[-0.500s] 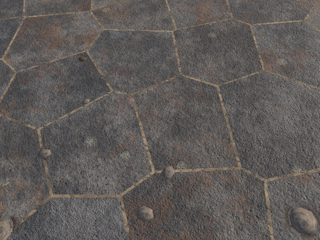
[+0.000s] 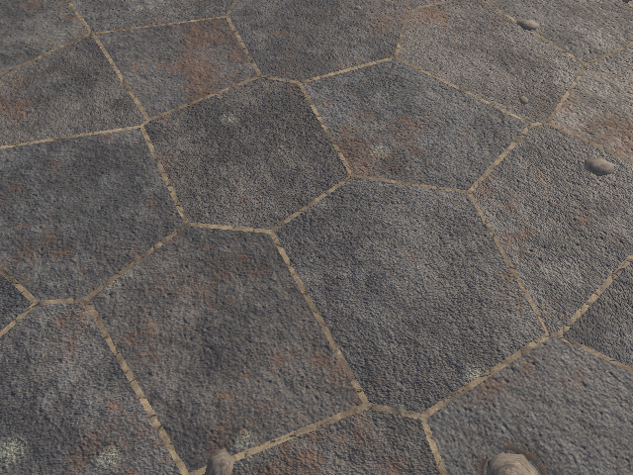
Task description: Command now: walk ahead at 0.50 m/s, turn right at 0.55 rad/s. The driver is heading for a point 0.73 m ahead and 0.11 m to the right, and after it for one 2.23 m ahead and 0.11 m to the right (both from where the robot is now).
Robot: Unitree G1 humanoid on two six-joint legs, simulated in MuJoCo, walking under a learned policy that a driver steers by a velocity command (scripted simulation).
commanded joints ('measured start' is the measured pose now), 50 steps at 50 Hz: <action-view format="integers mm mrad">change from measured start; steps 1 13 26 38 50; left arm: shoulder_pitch -112 225 268 410 56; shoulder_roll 0 229 142 45 44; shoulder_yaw -17 66 37 -2 -35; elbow -95 -22 10 16 -71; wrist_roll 2 -18 -32 -38 4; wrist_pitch -12 -14 -64 -84 -43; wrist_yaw -15 55 57 65 60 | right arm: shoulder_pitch -18 -144 -344 91 -22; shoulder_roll -121 -134 -88 -324 -169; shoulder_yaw -24 -24 -6 -72 -41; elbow -47 -164 -224 -120 -66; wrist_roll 0 8 -21 -35 20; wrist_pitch -15 11 67 25 30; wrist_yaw -3 13 29 3 19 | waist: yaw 4 144 93 -31 53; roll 121 -6 -7 325 119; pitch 62 -161 16 -306 -32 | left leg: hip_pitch -34 -767 -668 301 -149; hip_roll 266 86 105 403 130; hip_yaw -68 -237 -224 -882 -432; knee -101 1148 544 110 51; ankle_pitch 345 -168 193 -47 826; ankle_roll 96 -43 -101 272 187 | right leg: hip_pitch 11 891 588 201 145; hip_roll -2 -240 -25 222 65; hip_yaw -49 551 294 49 3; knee -143 -616 -702 317 -13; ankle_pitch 72 -63 174 -259 -152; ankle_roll -13 -343 -214 -30 81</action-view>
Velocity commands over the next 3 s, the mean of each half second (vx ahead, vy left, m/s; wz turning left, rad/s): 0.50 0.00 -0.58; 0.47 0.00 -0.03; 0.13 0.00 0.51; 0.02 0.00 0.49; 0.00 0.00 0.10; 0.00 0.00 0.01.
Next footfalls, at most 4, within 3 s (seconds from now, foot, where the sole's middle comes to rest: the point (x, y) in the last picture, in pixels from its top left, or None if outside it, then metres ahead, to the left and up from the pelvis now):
0.18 right None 0.25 -0.11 -0.78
0.74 left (334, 425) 0.59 -0.05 -0.78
1.22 right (420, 364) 0.74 -0.26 -0.78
1.68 left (329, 402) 0.65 -0.04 -0.78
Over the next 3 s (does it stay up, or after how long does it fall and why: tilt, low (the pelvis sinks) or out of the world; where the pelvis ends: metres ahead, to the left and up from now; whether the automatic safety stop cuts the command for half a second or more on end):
stays up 0.64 -0.16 0.00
